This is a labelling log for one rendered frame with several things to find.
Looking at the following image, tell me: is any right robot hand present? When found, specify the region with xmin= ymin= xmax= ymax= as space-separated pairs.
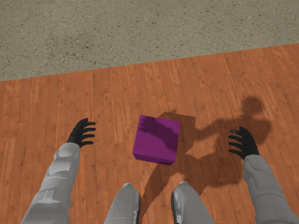
xmin=228 ymin=126 xmax=260 ymax=160

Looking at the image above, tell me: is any left robot hand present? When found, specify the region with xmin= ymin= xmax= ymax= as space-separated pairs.
xmin=66 ymin=118 xmax=96 ymax=148

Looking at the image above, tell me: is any robot right forearm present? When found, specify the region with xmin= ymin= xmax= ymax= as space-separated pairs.
xmin=243 ymin=154 xmax=299 ymax=224

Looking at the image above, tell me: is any robot shin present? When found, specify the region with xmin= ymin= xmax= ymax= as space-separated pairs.
xmin=123 ymin=183 xmax=137 ymax=224
xmin=176 ymin=181 xmax=189 ymax=223

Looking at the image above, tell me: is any carton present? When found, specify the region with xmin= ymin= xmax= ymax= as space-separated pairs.
xmin=132 ymin=115 xmax=180 ymax=166

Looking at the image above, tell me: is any left robot shin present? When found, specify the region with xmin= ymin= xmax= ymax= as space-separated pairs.
xmin=123 ymin=183 xmax=137 ymax=224

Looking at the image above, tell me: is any left robot upper arm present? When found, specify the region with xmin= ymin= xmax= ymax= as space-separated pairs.
xmin=22 ymin=213 xmax=70 ymax=224

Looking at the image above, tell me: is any robot left forearm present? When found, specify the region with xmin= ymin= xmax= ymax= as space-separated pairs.
xmin=21 ymin=142 xmax=80 ymax=224

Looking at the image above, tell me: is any right robot shin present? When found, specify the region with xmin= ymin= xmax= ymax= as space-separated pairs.
xmin=176 ymin=181 xmax=189 ymax=223

